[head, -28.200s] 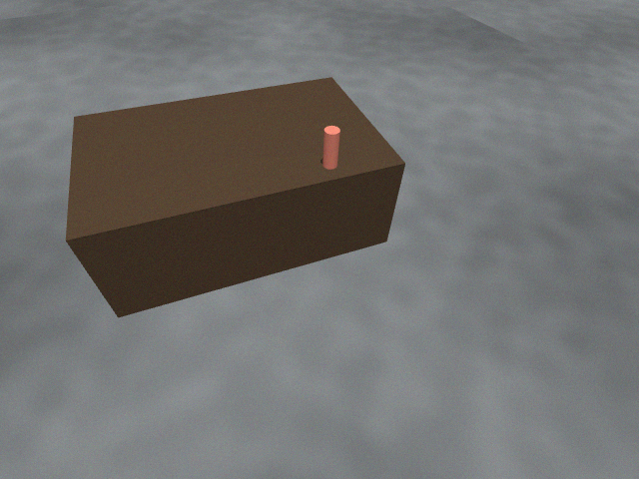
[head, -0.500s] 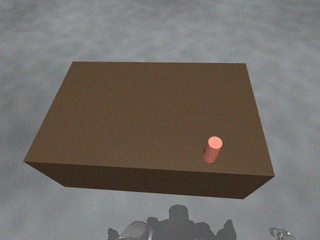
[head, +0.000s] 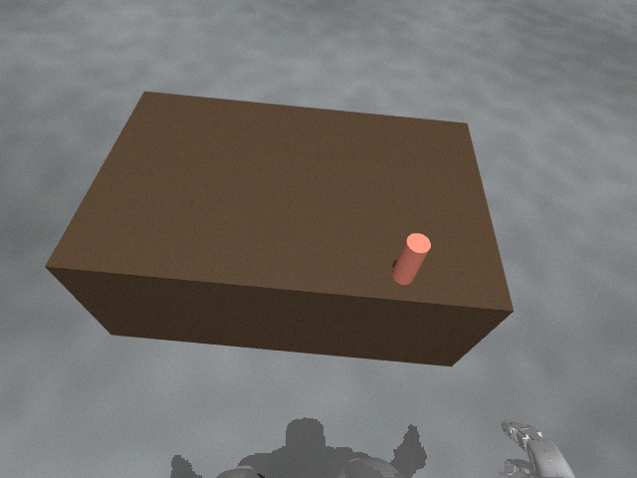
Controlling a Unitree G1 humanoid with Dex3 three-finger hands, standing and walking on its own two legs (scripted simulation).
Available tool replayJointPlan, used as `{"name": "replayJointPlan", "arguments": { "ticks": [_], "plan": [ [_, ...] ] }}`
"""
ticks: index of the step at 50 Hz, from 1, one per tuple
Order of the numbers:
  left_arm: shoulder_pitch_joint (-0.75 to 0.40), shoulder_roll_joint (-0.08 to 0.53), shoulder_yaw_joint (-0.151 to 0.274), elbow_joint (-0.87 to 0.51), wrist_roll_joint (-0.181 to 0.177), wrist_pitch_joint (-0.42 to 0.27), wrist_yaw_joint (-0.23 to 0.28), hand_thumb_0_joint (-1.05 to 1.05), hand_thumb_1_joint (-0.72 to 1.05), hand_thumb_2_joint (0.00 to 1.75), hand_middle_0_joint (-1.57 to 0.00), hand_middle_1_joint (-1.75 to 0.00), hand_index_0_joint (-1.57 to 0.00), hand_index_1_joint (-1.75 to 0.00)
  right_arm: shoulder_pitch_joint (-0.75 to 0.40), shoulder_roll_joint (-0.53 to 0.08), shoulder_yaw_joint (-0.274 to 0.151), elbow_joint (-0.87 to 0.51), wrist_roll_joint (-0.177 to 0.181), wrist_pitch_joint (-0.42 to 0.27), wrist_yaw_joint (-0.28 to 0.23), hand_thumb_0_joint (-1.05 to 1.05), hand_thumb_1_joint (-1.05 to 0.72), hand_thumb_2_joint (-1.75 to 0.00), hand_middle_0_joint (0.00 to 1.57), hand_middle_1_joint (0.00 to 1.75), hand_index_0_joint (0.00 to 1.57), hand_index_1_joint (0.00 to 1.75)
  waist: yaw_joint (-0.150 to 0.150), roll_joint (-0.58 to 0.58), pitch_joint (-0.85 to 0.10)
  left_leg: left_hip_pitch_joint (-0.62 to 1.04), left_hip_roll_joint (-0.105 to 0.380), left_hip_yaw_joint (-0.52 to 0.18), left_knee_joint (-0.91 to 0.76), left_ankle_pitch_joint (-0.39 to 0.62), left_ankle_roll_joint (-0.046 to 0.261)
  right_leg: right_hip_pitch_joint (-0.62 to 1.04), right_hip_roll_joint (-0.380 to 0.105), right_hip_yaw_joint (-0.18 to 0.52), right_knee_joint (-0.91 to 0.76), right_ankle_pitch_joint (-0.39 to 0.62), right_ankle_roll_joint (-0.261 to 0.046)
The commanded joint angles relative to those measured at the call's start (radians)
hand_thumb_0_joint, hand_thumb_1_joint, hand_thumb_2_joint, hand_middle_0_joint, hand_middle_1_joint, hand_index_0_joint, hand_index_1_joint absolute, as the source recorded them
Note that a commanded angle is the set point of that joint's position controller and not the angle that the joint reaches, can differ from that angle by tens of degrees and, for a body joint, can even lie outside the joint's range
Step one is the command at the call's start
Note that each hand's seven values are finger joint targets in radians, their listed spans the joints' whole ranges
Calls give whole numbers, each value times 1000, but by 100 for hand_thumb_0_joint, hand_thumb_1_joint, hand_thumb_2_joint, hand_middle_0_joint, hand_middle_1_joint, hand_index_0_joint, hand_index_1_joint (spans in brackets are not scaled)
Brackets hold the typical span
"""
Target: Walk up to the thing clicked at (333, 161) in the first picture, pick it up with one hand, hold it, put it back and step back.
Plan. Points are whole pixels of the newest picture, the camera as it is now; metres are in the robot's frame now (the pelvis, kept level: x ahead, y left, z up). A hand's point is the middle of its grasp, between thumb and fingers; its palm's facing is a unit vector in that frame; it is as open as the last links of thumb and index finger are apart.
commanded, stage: step back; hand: right
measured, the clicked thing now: (410, 260) +0.58 -0.23 -0.27
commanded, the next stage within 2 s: none
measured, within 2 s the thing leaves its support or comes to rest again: neither
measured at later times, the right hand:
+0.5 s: hand out of the picture -0.09 -0.26 -0.17, palm faces -0.07 +0.91 -0.40, open 7.4 cm
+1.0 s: hand out of the picture -0.20 -0.27 -0.16, palm faces +0.01 +0.93 -0.37, open 7.4 cm
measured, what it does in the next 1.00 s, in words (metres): walks backwards: right foot, then left foot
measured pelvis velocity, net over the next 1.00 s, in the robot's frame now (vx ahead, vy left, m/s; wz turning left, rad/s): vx -0.31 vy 0.00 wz -0.05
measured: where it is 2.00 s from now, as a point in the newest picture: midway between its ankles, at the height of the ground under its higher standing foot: outside the picture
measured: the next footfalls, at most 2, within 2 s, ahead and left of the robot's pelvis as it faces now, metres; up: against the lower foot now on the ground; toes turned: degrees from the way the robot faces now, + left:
right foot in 0.12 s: -0.03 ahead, -0.13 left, +0.00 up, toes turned -1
left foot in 0.48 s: -0.12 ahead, +0.14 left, +0.00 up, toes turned -1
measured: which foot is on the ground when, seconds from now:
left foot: down 0.00-0.14, up 0.16-0.46, down 0.48-0.84, up 0.86-1.00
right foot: up 0.00-0.10, down 0.12-0.50, up 0.52-0.80, down 0.82-1.00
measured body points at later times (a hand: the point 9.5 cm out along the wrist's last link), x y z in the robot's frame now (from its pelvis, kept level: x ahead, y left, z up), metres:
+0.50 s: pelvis -0.15 +0.01 -0.02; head -0.08 +0.01 +0.43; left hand -0.01 +0.34 -0.11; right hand -0.08 -0.31 -0.14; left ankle -0.16 +0.14 -0.73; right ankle -0.07 -0.13 -0.73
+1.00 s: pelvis -0.31 +0.00 +0.00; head -0.26 -0.03 +0.44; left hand -0.23 +0.31 -0.11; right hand -0.20 -0.32 -0.13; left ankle -0.29 +0.15 -0.65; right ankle -0.30 -0.11 -0.73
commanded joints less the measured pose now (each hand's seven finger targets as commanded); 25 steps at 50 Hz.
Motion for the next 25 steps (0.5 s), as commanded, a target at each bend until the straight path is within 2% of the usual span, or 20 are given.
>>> {"name": "replayJointPlan", "arguments": {
  "ticks": [1, 3, 4, 5, 6, 7, 8, 9, 10, 11, 12, 14, 17, 18, 20, 21, 22, 23, 24, 25],
  "plan": [
    [44, 149, 47, -65, -1, -39, 0, 0, 90, 90, -20, -30, -20, -30, 47, -267, -81, -65, -7, -9, -13, 0, -90, -90, 20, 30, 20, 30, -45, 203, -232, 239, 232, -216, -115, 300, 209, 23, -51, -50, -291, 25, 2],
    [115, 149, 46, -35, 5, -44, -3, 0, 90, 90, -20, -30, -20, -30, 12, -287, -86, -78, 2, -1, -10, 0, -90, -90, 20, 30, 20, 30, -19, 221, -266, 202, 230, -219, -88, 210, 186, 113, -60, -85, -471, 99, -18],
    [164, 145, 47, -10, 8, -48, -6, 0, 90, 90, -20, -30, -20, -30, -5, -293, -88, -81, 9, 4, -8, 0, -90, -90, 20, 30, 20, 30, 6, 206, -274, 145, 211, -196, -62, 163, 160, 189, -52, -115, -593, 195, -32],
    [186, 155, 52, 2, 17, -53, -5, 0, 90, 90, -20, -30, -20, -30, -9, -277, -82, -78, 18, 10, -6, 0, -90, -90, 20, 30, 20, 30, 15, 182, -273, 74, 185, -180, -27, 91, 115, 252, -58, -105, -686, 269, -46],
    [166, 212, 70, -12, 34, -58, -5, 0, 90, 90, -20, -30, -20, -30, 1, -240, -70, -87, 22, 10, -3, 0, -90, -90, 20, 30, 20, 30, 7, 47, -226, -98, 114, -143, 57, -50, 51, 283, -156, 87, -720, 193, -88],
    [123, 329, 97, -41, 32, -54, -11, 0, 90, 90, -20, -30, -20, -30, -56, -198, -65, -109, 31, 8, -4, 0, -90, -90, 20, 30, 20, 30, 48, -251, -154, -214, -92, -61, 312, -302, -25, 131, -399, 428, -830, 159, -246],
    [47, 374, 104, -86, 44, -57, -6, 0, 90, 90, -20, -30, -20, -30, -70, -236, -82, -99, 20, 17, -16, 0, -90, -90, 20, 30, 20, 30, 59, -248, -86, -173, -86, -210, 555, -387, -49, -54, -532, 553, -868, 214, -357],
    [-20, 317, 93, -107, 33, -63, 1, 0, 90, 90, -20, -30, -20, -30, -23, -262, -88, -73, 27, 20, -15, 0, -90, -90, 20, 30, 20, 30, 10, -135, -69, -159, -93, -292, 656, -333, -47, -62, -481, 425, -817, 321, -325],
    [-93, 270, 76, -120, 30, -63, 8, 0, 90, 90, -20, -30, -20, -30, 46, -246, -86, -48, 37, 13, -15, 0, -90, -90, 20, 30, 20, 30, -40, -64, -86, -159, -132, -285, 679, -279, -36, -13, -384, 246, -734, 482, -268],
    [-103, 236, 73, -123, 32, -60, 8, 0, 90, 90, -20, -30, -20, -30, 74, -232, -80, -38, 41, 5, -18, 0, -90, -90, 20, 30, 20, 30, -55, -79, -116, -159, -141, -239, 665, -249, -37, 41, -328, 152, -699, 543, -233],
    [-78, 224, 73, -126, 31, -58, 8, 0, 90, 90, -20, -30, -20, -30, 80, -227, -72, -40, 35, -3, -22, 0, -90, -90, 20, 30, 20, 30, -37, -99, -152, -161, -148, -211, 660, -246, -46, 94, -306, 115, -672, 586, -218],
    [-15, 205, 65, -126, 33, -55, 10, 0, 90, 90, -20, -30, -20, -30, 76, -227, -67, -38, 24, -4, -24, 0, -90, -90, 20, 30, 20, 30, 13, -104, -164, -187, -136, -185, 585, -271, -63, 202, -295, 103, -641, 636, -215],
    [14, 217, 69, -128, 34, -45, 24, 0, 90, 90, -20, -30, -20, -30, 62, -213, -63, -55, 16, -3, -24, 0, -90, -90, 20, 30, 20, 30, 40, -160, -171, -189, -79, -156, 398, -314, -68, 305, -338, 128, -621, 674, -233],
    [12, 222, 68, -132, 34, -42, 26, 0, 90, 90, -20, -30, -20, -30, 63, -214, -65, -58, 12, -6, -22, 0, -90, -90, 20, 30, 20, 30, 38, -183, -186, -160, -56, -138, 310, -321, -60, 314, -350, 140, -607, 698, -233],
    [0, 222, 64, -134, 24, -34, 22, 0, 90, 90, -20, -30, -20, -30, 107, -213, -69, -37, 8, -11, -17, 0, -90, -90, 20, 30, 20, 30, 30, -189, -223, -76, -55, -79, 160, -287, -46, 309, -329, 121, -569, 702, -216],
    [-37, 240, 63, -145, 20, -29, 19, 0, 90, 90, -20, -30, -20, -30, 156, -214, -74, -23, 4, -11, -14, 0, -90, -90, 20, 30, 20, 30, 0, -211, -241, -5, -42, -63, 52, -218, -31, 272, -329, 121, -540, 693, -205],
    [-63, 233, 60, -152, 10, -22, 15, 0, 90, 90, -20, -30, -20, -30, 208, -215, -78, 3, 4, -16, -12, 0, -90, -90, 20, 30, 20, 30, -24, -172, -262, 69, -59, -20, -83, -98, -26, 250, -304, 88, -488, 660, -179],
    [-57, 211, 50, -152, 5, -16, 10, 0, 90, 90, -20, -30, -20, -30, 212, -225, -84, 11, 0, -22, -12, 0, -90, -90, 20, 30, 20, 30, -26, -110, -265, 114, -45, -40, -170, 24, -17, 207, -267, 65, -438, 582, -142],
    [-19, 168, 37, -157, 2, -13, 7, 0, 90, 90, -20, -30, -20, -30, 186, -289, -103, -5, -16, -27, -13, 0, -90, -90, 20, 30, 20, 30, -10, 35, -275, 198, 124, -283, -191, 131, 44, 43, -171, 43, -328, 396, -95],
    [-75, 168, 40, -162, -8, -16, 14, 0, 90, 90, -20, -30, -20, -30, 115, -413, -120, -28, -2, -20, -1, 0, -90, -90, 20, 30, 20, 30, -30, 274, -248, 94, 317, -511, -231, 235, 212, -36, 14, -77, -140, -35, -49]
  ]
}}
